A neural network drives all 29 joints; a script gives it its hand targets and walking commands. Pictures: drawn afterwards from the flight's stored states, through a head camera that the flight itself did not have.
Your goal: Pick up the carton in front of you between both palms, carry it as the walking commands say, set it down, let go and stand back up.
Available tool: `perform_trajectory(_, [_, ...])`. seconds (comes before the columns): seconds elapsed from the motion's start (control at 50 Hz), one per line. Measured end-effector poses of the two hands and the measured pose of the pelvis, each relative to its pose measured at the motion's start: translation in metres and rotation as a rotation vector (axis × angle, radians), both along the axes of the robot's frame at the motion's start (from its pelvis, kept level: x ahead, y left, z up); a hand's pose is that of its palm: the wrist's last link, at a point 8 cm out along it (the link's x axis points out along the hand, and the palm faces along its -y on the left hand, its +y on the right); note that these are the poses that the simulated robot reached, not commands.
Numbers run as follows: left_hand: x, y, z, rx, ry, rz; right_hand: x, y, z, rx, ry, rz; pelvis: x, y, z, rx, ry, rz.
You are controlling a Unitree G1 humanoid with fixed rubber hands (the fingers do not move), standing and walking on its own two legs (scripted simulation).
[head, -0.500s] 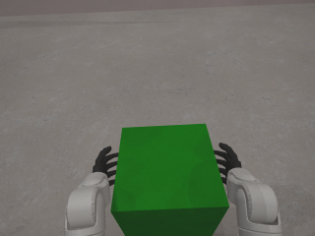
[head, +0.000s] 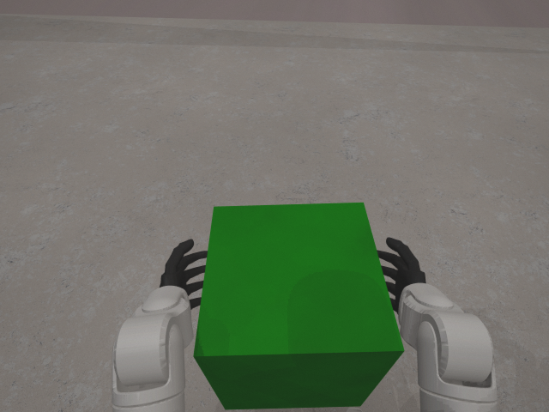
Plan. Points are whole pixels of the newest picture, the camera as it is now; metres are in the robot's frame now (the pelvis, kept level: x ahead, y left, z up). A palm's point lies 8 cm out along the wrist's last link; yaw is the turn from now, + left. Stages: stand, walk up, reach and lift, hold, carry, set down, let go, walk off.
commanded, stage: carry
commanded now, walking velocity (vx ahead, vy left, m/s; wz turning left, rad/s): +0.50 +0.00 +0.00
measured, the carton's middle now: (290, 311) +0.28 +0.00 +0.01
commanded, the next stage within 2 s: none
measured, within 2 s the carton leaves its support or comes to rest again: neither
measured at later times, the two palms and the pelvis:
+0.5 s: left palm (222, 149) +0.60 +0.12 +0.06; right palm (367, 148) +0.61 -0.18 +0.05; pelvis +0.35 -0.05 +0.00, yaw +3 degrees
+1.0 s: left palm (210, 63) +0.96 +0.17 +0.07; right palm (321, 62) +0.95 -0.13 +0.08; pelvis +0.69 +0.03 +0.00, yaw +0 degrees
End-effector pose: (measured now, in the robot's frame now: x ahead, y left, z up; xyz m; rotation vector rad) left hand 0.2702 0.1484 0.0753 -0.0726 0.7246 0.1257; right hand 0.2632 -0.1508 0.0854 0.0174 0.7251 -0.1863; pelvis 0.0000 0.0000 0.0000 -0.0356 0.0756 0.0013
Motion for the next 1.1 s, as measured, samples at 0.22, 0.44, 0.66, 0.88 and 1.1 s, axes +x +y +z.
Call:
perform_trajectory(0.22, [0.164,-0.02,-0.012,0.036,-0.046,0.056,0.18,-0.021,-0.023,0.034,-0.046,0.06,0.178,-0.032,-0.034,0.029,-0.028,0.038])
perform_trajectory(0.44, [0.287,-0.034,-0.025,0.069,0.097,0.084,0.315,-0.033,-0.044,0.056,0.096,0.1,0.308,-0.052,-0.005,0.059,-0.005,0.055])
perform_trajectory(0.66, [0.448,-0.017,0.003,0.054,-0.055,0.038,0.461,-0.017,-0.012,0.041,-0.056,0.053,0.467,-0.024,-0.013,0.048,-0.013,0.031])
perform_trajectory(0.88, [0.614,0.019,-0.021,0.001,0.043,-0.002,0.613,0.019,-0.024,0.007,0.043,-0.001,0.614,0.021,-0.016,0.024,-0.014,-0.02])
perform_trajectory(1.1, [0.752,0.024,0.01,0.001,-0.045,0.017,0.758,0.024,0.009,0.006,-0.045,0.02,0.755,0.02,-0.002,0.002,-0.002,0.004])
